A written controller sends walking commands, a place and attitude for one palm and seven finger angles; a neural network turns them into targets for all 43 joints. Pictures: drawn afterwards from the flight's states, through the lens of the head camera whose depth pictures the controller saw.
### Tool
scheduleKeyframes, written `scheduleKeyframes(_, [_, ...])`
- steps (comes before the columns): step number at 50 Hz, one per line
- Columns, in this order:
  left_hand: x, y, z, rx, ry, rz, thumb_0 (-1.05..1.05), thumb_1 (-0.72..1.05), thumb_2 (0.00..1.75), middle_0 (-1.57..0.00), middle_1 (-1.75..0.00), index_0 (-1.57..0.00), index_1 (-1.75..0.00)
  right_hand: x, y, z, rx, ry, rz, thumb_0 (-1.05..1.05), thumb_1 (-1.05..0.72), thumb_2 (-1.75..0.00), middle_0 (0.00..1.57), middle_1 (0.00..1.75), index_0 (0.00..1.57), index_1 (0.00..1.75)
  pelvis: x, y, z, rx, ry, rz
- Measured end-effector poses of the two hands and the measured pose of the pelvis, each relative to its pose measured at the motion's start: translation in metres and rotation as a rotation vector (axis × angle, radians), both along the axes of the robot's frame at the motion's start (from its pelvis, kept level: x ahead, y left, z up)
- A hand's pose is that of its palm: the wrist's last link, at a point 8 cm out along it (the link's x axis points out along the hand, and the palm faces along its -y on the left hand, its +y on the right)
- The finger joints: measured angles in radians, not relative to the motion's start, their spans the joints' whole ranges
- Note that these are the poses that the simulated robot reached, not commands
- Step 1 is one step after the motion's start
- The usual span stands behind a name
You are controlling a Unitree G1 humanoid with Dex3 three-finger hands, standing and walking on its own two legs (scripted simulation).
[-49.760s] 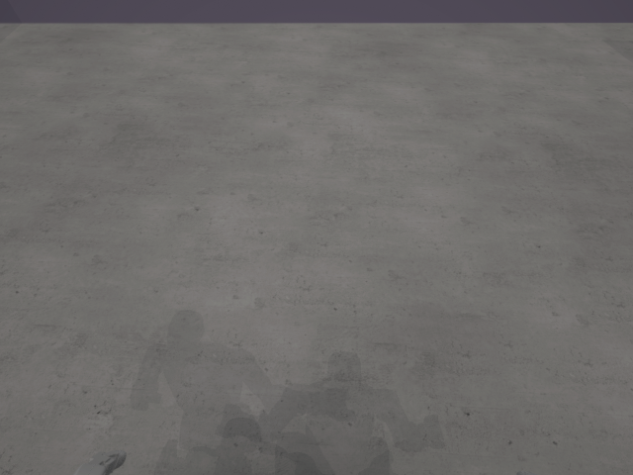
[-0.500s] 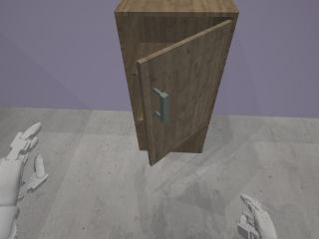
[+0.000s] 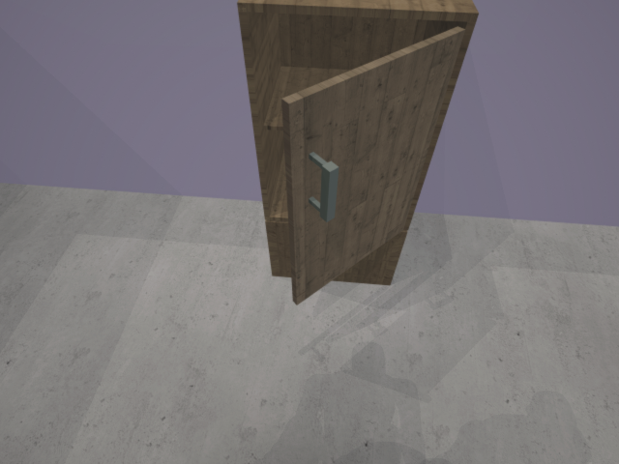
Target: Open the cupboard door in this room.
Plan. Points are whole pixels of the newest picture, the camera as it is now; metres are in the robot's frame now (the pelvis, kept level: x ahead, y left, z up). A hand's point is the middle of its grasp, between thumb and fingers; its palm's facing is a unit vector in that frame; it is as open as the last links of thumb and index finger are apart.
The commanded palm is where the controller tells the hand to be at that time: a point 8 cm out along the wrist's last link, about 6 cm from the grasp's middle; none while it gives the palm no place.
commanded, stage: let the arm hang, fingers relaxed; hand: left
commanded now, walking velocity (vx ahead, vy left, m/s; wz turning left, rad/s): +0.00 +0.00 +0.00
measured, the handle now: (321, 187) +0.56 +0.02 +0.01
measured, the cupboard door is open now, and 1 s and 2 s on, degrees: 44 44 44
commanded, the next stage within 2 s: look to check the result in 0.54 s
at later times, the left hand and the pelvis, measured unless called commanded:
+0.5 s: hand out of the picture +0.00 +0.17 -0.18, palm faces +0.05 -0.99 -0.16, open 7.3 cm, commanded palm none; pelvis +0.00 +0.01 +0.00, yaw +0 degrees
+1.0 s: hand out of the picture +0.01 +0.17 -0.17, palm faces +0.04 -0.99 -0.17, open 7.4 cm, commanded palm none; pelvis +0.02 +0.01 +0.00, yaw +0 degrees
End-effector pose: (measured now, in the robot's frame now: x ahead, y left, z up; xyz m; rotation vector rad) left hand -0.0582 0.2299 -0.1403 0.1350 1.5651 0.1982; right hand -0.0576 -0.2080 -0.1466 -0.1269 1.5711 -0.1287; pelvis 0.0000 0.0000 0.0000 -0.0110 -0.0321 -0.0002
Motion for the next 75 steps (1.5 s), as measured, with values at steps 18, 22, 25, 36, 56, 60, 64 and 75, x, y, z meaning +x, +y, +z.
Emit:
scheduleKeyframes(18, [0.046,-0.019,-0.01,-0.053,-0.145,-0.022,0.01,0.92,0.9,-0.2,-0.29,-0.2,-0.3,0.031,0.028,-0.006,0.034,-0.131,-0.021,0.0,-0.9,-0.9,0.2,0.29,0.2,0.3,0.001,0.01,-0.001,0.008,0.001,-0.009])
scheduleKeyframes(22, [0.049,-0.016,-0.01,-0.053,-0.15,-0.017,0.01,0.92,0.9,-0.2,-0.29,-0.2,-0.3,0.036,0.023,-0.005,0.017,-0.137,-0.015,0.01,-0.91,-0.9,0.2,0.29,0.2,0.3,0.003,0.011,-0.001,0.007,0.002,-0.007])
scheduleKeyframes(25, [0.049,-0.013,-0.009,-0.049,-0.147,-0.015,0.01,0.92,0.9,-0.2,-0.29,-0.2,-0.3,0.039,0.02,-0.004,0.008,-0.134,-0.011,0.01,-0.91,-0.9,0.2,0.29,0.2,0.3,0.005,0.012,0.0,0.007,0.003,-0.007])
scheduleKeyframes(36, [0.046,-0.007,-0.005,-0.036,-0.108,-0.009,0.0,0.91,0.9,-0.2,-0.29,-0.2,-0.3,0.047,0.016,-0.002,0.0,-0.116,0.003,0.01,-0.91,-0.9,0.2,0.29,0.2,0.3,0.012,0.013,0.001,0.008,0.004,-0.003])
scheduleKeyframes(56, [0.069,-0.014,-0.004,-0.044,-0.131,-0.022,0.0,0.91,0.9,-0.2,-0.29,-0.2,-0.3,0.067,0.012,-0.002,0.0,-0.127,0.009,0.01,-0.91,-0.9,0.2,0.29,0.2,0.3,0.026,0.01,0.003,0.012,-0.001,-0.005])
scheduleKeyframes(60, [0.072,-0.015,-0.004,-0.044,-0.137,-0.024,0.0,0.91,0.9,-0.2,-0.29,-0.2,-0.3,0.068,0.011,-0.001,-0.002,-0.128,0.009,0.01,-0.91,-0.9,0.2,0.29,0.2,0.3,0.028,0.008,0.003,0.012,-0.003,-0.006])
scheduleKeyframes(64, [0.073,-0.016,-0.004,-0.044,-0.135,-0.025,0.0,0.91,0.9,-0.2,-0.29,-0.2,-0.3,0.069,0.01,-0.001,-0.001,-0.125,0.007,0.01,-0.91,-0.9,0.2,0.29,0.2,0.3,0.029,0.007,0.003,0.012,-0.003,-0.006])
scheduleKeyframes(75, [0.077,-0.01,-0.008,-0.039,-0.09,-0.058,0.0,0.9,0.9,-0.2,-0.29,-0.2,-0.3,0.066,-0.002,-0.005,-0.04,-0.139,-0.072,0.01,-0.91,-0.9,0.2,0.29,0.2,0.3,0.026,0.004,-0.003,0.013,0.008,-0.08])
